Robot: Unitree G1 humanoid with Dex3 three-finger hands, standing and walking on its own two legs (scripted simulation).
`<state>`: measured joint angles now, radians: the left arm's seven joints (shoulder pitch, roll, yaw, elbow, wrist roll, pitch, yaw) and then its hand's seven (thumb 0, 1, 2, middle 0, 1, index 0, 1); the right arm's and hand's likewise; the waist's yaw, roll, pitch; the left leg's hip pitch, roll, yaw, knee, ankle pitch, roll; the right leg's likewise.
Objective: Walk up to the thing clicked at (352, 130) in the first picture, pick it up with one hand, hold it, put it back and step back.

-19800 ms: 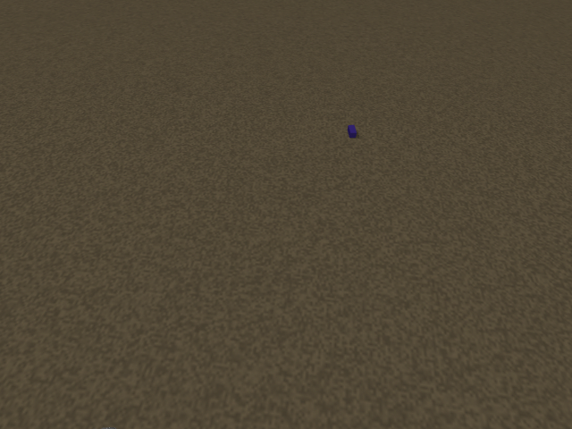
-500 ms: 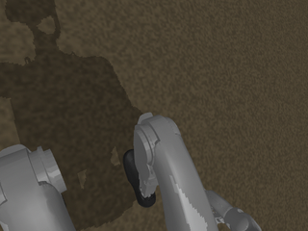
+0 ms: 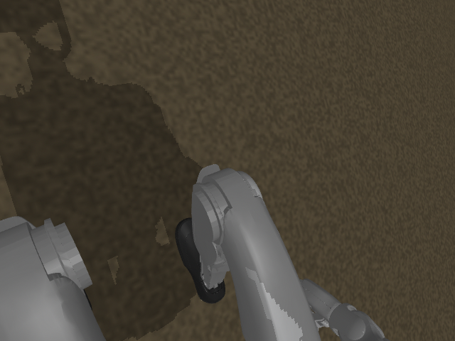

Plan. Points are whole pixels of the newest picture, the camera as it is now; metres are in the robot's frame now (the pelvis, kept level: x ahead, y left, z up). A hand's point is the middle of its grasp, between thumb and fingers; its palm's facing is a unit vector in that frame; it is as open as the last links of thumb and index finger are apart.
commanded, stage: close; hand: left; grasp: from above
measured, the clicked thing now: out of the picture +0.41 +0.37 -0.28
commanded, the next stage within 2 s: settle in 1.20 s
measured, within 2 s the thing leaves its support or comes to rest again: leaves its support in 1.64 s
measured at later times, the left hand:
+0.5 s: hand out of the picture +0.40 +0.36 -0.25, palm faces -0.39 -0.24 -0.89, open 10.8 cm
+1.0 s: hand out of the picture +0.40 +0.36 -0.25, palm faces -0.38 -0.23 -0.89, open 7.4 cm
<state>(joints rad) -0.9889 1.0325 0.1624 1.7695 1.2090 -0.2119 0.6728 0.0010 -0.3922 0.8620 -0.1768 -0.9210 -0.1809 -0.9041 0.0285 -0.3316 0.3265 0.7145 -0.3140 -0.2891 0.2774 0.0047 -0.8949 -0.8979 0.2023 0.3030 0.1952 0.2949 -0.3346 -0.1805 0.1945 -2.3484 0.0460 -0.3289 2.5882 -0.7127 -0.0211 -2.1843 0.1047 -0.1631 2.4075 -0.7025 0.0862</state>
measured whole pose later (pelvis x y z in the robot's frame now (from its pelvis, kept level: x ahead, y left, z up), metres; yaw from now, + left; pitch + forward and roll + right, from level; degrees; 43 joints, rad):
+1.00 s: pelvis +0.00 +0.00 +0.01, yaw +0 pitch +25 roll -15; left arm -0.99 1.03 0.13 1.73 1.17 -0.21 0.65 0.00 0.45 0.21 -0.72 -0.35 -0.83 -0.33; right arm 0.03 -0.33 0.34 0.68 -0.31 -0.26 0.26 0.00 -0.89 -0.89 0.20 0.30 0.20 0.29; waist -0.33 -0.17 0.19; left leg -2.34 0.05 -0.33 2.57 -0.70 -0.02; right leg -2.18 0.10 -0.17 2.38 -0.69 0.09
